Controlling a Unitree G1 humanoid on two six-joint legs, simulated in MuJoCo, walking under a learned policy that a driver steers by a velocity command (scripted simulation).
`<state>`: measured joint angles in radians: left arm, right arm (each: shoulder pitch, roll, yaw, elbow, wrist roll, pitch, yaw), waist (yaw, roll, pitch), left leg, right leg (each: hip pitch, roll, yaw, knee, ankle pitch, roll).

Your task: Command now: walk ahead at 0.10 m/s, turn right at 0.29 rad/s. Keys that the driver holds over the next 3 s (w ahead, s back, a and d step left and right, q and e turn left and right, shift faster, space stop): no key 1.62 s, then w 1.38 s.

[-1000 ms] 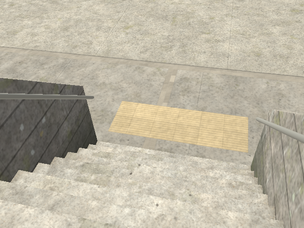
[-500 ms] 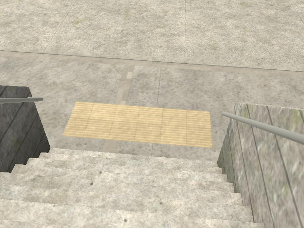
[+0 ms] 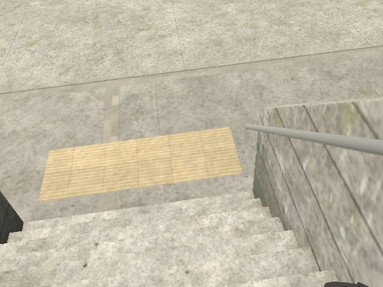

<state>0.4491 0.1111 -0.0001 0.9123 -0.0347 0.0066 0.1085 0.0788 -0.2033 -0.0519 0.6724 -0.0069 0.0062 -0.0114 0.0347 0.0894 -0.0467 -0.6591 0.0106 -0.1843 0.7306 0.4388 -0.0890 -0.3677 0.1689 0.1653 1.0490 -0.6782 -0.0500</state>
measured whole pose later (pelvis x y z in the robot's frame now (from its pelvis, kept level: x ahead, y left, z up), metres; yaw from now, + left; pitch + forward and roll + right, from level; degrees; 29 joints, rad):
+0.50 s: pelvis +0.08 +0.02 -0.13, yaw -1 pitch +0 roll -1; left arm 0.12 0.11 -0.04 0.68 -0.04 0.08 0.08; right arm 0.44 -0.15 0.04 0.86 -0.02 0.06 -0.05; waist -0.07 -0.04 0.00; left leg -0.27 -0.02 -0.07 0.46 -0.18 0.03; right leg -0.78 0.03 0.08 2.01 -0.72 0.06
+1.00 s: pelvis +0.10 +0.01 -0.12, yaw -1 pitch +1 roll -3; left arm 0.13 0.04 -0.08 0.78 -0.03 0.07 0.02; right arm 0.49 -0.13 0.00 0.90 -0.02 0.09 0.02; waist -0.04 0.04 -0.02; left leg -0.21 0.04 0.00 0.32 -0.14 0.01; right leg -0.64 0.01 -0.05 1.67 -0.89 -0.04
